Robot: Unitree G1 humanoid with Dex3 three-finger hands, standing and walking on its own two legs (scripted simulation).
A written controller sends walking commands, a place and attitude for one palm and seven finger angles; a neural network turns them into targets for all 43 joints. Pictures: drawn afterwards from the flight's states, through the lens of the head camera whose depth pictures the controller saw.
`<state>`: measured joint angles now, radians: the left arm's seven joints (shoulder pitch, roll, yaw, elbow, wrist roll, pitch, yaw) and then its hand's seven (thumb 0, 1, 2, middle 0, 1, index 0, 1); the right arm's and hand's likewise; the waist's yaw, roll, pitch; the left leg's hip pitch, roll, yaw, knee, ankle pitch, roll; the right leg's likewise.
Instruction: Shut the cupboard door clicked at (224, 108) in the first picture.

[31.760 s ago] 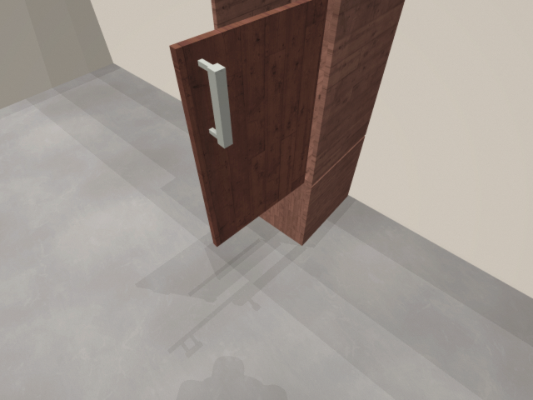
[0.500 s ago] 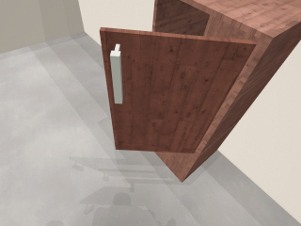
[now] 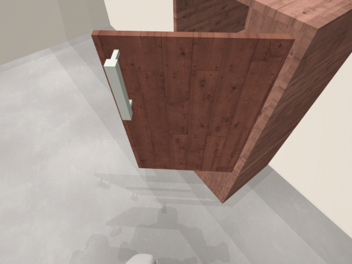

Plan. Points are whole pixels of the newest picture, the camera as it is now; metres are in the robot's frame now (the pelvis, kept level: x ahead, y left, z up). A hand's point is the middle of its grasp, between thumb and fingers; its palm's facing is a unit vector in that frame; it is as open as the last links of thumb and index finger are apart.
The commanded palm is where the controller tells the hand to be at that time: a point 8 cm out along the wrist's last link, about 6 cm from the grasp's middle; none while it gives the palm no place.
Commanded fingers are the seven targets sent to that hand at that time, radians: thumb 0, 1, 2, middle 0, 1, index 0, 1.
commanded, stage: come to a stop and stand still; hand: left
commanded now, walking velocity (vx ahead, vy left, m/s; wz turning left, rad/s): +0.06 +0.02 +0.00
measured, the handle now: (122, 87) +0.46 +0.16 +0.13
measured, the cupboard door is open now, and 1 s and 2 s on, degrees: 49 49 49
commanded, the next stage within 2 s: look again from close up in 0.58 s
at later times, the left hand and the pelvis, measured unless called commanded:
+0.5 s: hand out of the picture +0.00 +0.26 -0.17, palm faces -0.06 -0.96 -0.28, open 7.4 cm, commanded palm none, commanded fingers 0.00 0.90 0.90 -0.20 -0.30 -0.20 -0.30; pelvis -0.05 +0.07 -0.01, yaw -3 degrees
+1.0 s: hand out of the picture +0.00 +0.22 -0.17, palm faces -0.05 -0.97 -0.22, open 7.3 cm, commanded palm none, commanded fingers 0.00 0.90 0.90 -0.20 -0.30 -0.20 -0.30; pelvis -0.01 +0.05 +0.00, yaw -2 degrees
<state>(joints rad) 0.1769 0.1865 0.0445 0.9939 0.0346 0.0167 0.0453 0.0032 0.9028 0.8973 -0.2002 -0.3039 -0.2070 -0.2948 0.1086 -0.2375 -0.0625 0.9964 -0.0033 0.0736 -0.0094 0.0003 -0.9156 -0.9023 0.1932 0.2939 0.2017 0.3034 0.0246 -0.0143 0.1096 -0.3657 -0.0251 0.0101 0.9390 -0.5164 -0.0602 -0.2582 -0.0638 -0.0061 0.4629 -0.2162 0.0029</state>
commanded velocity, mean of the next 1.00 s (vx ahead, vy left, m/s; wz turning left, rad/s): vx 0.00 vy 0.00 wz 0.00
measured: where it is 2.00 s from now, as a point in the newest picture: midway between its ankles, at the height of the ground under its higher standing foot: outside the picture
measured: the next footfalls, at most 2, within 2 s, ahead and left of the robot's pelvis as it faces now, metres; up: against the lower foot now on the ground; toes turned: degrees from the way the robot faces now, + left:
left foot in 0.12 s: +0.01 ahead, +0.14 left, +0.00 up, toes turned +3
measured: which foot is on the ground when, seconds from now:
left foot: up 0.00-0.10, down 0.12-1.00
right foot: down 0.00-1.00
